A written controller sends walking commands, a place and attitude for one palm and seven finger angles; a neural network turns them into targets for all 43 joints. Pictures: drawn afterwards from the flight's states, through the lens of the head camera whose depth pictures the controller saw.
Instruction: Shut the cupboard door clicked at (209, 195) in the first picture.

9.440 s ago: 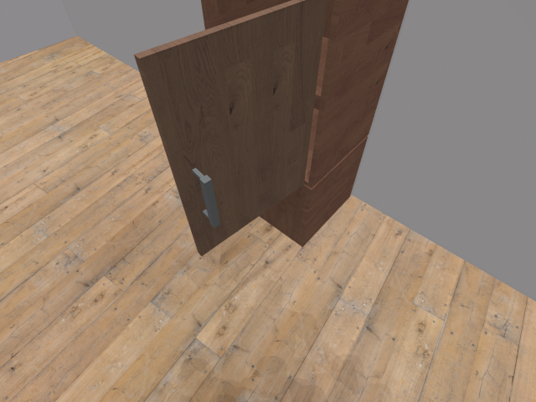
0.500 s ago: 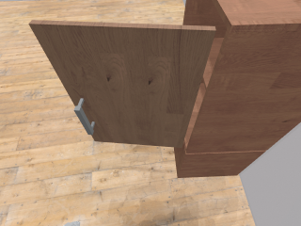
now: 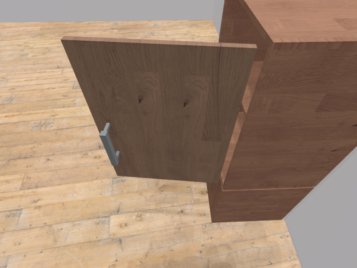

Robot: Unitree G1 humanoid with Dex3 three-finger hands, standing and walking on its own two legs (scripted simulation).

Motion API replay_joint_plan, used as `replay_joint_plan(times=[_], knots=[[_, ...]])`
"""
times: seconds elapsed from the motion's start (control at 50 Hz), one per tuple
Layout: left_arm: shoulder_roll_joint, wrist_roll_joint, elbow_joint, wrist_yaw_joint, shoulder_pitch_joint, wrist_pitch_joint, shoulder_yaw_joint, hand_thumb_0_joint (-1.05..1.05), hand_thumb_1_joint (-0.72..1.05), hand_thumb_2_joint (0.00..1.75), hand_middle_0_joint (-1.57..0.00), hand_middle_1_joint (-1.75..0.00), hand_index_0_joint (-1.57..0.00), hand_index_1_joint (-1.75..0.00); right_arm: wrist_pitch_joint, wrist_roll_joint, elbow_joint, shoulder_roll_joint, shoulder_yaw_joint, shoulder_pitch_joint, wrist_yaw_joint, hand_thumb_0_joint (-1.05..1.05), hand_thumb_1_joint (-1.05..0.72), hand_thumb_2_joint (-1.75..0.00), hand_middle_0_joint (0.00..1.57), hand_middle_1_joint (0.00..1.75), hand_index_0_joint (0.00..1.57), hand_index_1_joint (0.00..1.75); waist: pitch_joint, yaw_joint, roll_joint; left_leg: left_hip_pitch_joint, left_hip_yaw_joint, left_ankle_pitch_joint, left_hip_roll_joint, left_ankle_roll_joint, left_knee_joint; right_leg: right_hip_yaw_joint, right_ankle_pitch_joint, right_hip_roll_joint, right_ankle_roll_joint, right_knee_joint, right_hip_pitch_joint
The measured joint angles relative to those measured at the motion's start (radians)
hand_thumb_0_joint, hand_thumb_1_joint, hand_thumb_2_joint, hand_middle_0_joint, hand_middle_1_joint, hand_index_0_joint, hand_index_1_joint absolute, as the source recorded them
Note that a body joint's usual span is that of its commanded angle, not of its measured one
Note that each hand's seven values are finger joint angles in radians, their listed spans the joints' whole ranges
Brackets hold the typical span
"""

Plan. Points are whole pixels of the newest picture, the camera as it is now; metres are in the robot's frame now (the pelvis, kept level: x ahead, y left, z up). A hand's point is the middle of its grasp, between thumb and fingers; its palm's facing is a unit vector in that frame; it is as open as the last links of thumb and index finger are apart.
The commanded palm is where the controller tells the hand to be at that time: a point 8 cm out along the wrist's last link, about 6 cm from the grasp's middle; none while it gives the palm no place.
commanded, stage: come to a stop and stand still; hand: left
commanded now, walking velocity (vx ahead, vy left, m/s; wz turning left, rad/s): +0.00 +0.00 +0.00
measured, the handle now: (111, 145) +0.49 +0.26 -0.09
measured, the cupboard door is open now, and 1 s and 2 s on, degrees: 83 83 83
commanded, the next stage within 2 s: look again from close up in 0.72 s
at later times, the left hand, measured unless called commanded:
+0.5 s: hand out of the picture +0.00 +0.22 -0.17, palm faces -0.05 -0.98 -0.21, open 7.4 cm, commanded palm none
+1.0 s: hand out of the picture -0.02 +0.22 -0.17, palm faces -0.03 -0.98 -0.19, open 7.4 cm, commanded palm none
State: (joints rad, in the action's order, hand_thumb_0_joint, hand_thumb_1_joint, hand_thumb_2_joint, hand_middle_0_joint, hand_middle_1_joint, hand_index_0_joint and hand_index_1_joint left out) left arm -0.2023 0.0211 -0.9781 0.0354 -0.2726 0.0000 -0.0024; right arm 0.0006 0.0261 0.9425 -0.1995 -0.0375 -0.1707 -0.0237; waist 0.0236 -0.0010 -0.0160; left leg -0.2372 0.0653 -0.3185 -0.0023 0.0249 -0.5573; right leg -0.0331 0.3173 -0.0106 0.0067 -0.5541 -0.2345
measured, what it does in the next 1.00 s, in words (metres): shifts its weight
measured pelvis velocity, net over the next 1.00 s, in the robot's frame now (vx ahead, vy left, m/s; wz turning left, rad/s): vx -0.02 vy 0.05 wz -0.02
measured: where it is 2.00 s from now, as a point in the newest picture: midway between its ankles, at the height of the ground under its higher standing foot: outside the picture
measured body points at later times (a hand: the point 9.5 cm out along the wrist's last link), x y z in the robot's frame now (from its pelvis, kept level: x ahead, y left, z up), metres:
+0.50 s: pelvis -0.03 +0.04 +0.01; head -0.01 +0.05 +0.46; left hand +0.00 +0.27 -0.15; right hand -0.01 -0.20 -0.15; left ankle -0.01 +0.10 -0.73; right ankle -0.01 -0.12 -0.73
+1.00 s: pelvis -0.02 +0.05 +0.01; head +0.00 +0.06 +0.46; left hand -0.02 +0.27 -0.15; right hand -0.01 -0.18 -0.15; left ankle -0.01 +0.10 -0.73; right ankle -0.01 -0.12 -0.73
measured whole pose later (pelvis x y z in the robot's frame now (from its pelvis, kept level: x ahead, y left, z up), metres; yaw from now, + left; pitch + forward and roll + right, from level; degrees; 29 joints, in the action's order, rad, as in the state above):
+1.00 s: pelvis -0.02 +0.05 +0.01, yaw -1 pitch -1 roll +0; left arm -0.16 0.02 -1.09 0.05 -0.29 0.00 -0.02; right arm -0.01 0.01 1.13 -0.16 -0.01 -0.22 -0.02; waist 0.05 0.00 0.01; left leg -0.17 0.11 -0.21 0.07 0.10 -0.40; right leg 0.02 0.21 -0.08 -0.07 -0.43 -0.19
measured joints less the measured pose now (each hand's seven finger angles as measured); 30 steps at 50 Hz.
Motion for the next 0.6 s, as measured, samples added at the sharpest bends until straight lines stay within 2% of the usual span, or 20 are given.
replay_joint_plan(times=[0.22, 0.6], knots=[[-0.022, -0.004, 0.012, 0.002, 0.037, -0.003, -0.010, 0.01, 0.90, 0.90, -0.20, -0.30, -0.20, -0.30, 0.005, 0.000, 0.057, 0.006, 0.024, -0.016, 0.017, 0.01, -0.90, -0.90, 0.20, 0.30, 0.20, 0.30, 0.003, 0.000, 0.001, 0.006, 0.021, 0.047, 0.025, 0.030, 0.047, 0.021, -0.051, -0.023, -0.030, 0.042, 0.000], [0.024, -0.003, -0.079, 0.003, -0.005, -0.010, -0.025, 0.01, 0.90, 0.90, -0.20, -0.30, -0.20, -0.30, -0.004, -0.010, 0.163, 0.023, 0.025, -0.072, 0.012, 0.01, -0.90, -0.90, 0.20, 0.30, 0.20, 0.30, 0.033, -0.009, 0.034, 0.032, 0.044, 0.094, 0.060, 0.067, 0.120, 0.044, -0.099, -0.055, -0.063, 0.103, 0.016]])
